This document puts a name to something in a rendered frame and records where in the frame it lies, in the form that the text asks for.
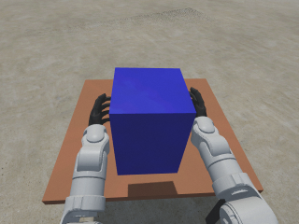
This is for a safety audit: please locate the table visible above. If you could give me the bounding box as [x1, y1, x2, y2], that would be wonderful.
[42, 78, 264, 224]

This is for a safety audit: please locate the robot right forearm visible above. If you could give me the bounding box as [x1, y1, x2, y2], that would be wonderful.
[191, 116, 278, 223]

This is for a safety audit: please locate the robot left hand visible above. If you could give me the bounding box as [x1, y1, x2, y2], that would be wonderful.
[88, 93, 111, 126]

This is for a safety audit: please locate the robot left forearm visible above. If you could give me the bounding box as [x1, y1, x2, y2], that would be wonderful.
[60, 124, 110, 224]

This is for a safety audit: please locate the carton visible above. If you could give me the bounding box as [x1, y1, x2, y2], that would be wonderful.
[108, 67, 196, 175]

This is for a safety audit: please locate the robot right hand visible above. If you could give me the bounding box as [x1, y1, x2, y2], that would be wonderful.
[189, 87, 207, 118]

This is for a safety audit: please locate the robot right upper arm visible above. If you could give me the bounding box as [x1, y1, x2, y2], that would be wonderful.
[220, 196, 278, 224]

